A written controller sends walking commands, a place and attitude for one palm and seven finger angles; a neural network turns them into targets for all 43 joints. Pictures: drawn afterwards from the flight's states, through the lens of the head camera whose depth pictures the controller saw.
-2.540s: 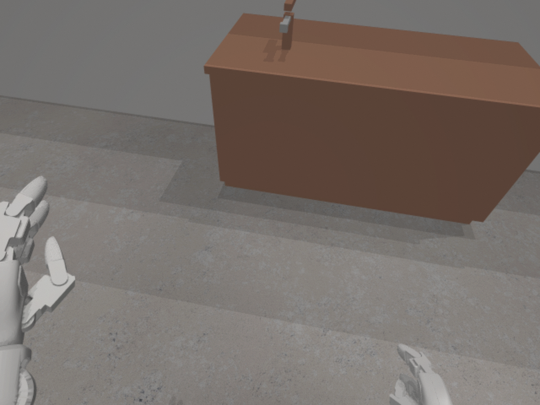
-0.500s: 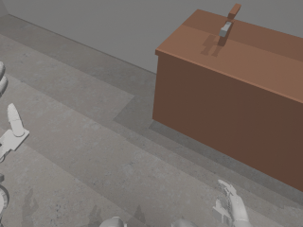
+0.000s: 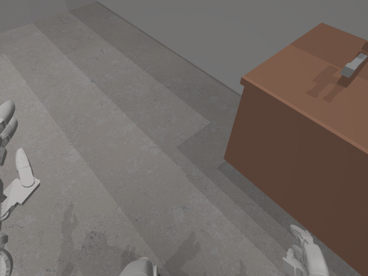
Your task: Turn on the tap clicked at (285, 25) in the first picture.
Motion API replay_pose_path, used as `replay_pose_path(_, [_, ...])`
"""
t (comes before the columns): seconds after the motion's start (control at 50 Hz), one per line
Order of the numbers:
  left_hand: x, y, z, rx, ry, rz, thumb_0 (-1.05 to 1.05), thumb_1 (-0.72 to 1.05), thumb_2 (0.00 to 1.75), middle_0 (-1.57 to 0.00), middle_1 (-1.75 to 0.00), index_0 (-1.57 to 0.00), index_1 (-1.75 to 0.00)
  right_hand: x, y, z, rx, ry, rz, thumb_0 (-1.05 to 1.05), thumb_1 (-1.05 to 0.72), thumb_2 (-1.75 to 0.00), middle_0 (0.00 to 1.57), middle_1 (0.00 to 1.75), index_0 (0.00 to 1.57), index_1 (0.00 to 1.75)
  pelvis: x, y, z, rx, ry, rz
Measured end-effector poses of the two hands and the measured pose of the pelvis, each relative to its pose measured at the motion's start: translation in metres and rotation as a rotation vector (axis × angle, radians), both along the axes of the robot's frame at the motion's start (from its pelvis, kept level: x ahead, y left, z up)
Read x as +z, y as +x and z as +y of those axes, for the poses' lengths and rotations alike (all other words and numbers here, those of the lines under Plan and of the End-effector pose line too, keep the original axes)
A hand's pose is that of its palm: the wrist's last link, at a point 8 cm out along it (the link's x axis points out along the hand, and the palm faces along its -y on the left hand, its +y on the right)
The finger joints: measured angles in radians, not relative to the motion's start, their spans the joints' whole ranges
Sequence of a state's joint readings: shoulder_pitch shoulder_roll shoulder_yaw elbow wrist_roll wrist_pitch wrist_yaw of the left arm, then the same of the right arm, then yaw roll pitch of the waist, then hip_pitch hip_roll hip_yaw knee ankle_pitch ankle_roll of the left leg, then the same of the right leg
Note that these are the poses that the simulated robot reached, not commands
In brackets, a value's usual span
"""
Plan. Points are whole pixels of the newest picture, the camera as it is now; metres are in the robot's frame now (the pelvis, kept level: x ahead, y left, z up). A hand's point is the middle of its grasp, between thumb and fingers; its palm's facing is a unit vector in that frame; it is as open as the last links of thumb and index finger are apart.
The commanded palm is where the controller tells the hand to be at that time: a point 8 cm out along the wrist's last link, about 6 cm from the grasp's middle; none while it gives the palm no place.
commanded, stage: turn to face it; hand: left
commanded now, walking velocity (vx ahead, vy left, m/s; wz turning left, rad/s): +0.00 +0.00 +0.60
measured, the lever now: (348, 70) +0.68 -0.46 +0.05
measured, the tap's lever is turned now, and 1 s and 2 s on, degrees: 0 0 0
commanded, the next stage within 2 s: none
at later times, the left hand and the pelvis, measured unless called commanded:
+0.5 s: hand (77, 162) +0.26 +0.18 +0.17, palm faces +0.44 -0.82 -0.37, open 7.4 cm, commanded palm +0.21 +0.22 +0.18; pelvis +0.03 -0.05 -0.01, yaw -4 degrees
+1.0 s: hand (116, 164) +0.26 +0.12 +0.17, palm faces +0.13 -0.91 -0.40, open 7.4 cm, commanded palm +0.23 +0.16 +0.18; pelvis -0.02 -0.04 +0.00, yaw -21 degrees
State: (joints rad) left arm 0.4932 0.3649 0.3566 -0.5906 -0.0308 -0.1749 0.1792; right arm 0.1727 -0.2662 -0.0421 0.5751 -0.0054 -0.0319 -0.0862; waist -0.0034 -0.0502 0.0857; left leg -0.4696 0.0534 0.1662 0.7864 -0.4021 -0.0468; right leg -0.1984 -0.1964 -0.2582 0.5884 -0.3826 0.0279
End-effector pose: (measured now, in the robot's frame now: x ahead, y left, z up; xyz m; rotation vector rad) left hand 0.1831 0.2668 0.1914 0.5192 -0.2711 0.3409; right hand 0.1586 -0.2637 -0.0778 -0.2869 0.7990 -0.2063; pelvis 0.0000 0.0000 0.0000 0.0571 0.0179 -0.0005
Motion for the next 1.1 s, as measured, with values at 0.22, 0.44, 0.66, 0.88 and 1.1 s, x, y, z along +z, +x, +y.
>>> replay_pose_path(0.22, [0.0,0.006,0.022,0.045,0.002,-0.063,0.02,0.89,0.9,-0.21,-0.31,-0.21,-0.3,0.008,0.055,0.053,0.107,0.121,-0.096,0.01,-0.91,-0.9,0.19,0.3,0.19,0.29,-0.005,0.023,-0.002,0.045,-0.055,-0.024])
replay_pose_path(0.44, [-0.003,0.017,-0.028,0.104,-0.014,-0.056,0.02,0.89,0.9,-0.21,-0.3,-0.21,-0.3,-0.021,0.055,0.041,0.167,0.244,-0.116,0.01,-0.9,-0.89,0.2,0.3,0.2,0.3,-0.013,0.033,-0.045,-0.026,-0.054,-0.043])
replay_pose_path(0.66, [0.002,0.053,-0.087,-0.167,-0.002,0.008,0.02,0.89,0.9,-0.21,-0.31,-0.21,-0.3,0.002,-0.01,-0.065,-0.109,0.081,-0.058,0.01,-0.9,-0.89,0.2,0.3,0.2,0.29,0.002,0.019,-0.06,-0.154,-0.01,0.004])
replay_pose_path(0.88, [-0.002,0.048,-0.081,-0.262,-0.03,-0.059,0.02,0.89,0.9,-0.21,-0.31,-0.21,-0.3,0.012,-0.082,-0.072,-0.244,0.014,-0.019,0.01,-0.91,-0.9,0.19,0.3,0.19,0.29,-0.004,-0.007,-0.042,-0.278,-0.022,-0.002])
replay_pose_path(1.1, [-0.006,0.053,-0.136,-0.382,0.0,-0.013,0.02,0.89,0.9,-0.21,-0.3,-0.21,-0.3,-0.019,-0.135,-0.024,-0.301,0.23,-0.073,0.01,-0.9,-0.9,0.2,0.3,0.2,0.3,-0.008,-0.038,-0.054,-0.442,-0.069,-0.026])
